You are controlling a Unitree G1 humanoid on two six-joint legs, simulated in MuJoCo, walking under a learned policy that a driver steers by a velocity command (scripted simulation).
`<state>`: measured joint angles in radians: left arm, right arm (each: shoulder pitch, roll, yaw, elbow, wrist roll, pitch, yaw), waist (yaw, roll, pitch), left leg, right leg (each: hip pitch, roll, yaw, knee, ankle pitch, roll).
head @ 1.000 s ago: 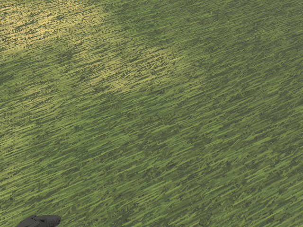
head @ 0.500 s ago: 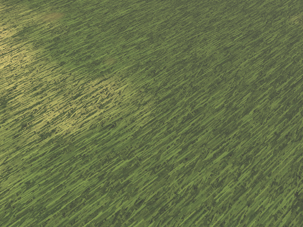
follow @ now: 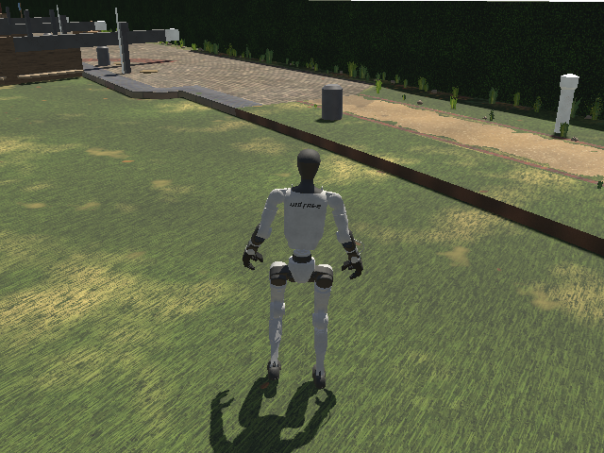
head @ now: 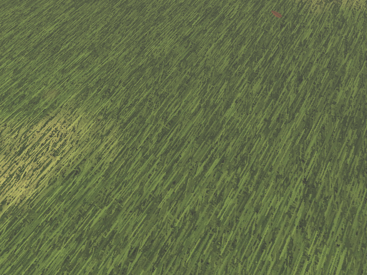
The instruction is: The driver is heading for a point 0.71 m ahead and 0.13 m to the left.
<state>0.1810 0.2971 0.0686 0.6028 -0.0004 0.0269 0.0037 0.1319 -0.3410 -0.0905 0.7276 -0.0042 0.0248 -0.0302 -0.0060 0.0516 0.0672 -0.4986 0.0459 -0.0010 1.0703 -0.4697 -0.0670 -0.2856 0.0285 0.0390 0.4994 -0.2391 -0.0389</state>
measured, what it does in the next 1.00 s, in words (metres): walks ahead: left foot, then right foot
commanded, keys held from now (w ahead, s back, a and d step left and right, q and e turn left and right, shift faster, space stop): no key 0.26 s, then w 0.26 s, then w+q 0.48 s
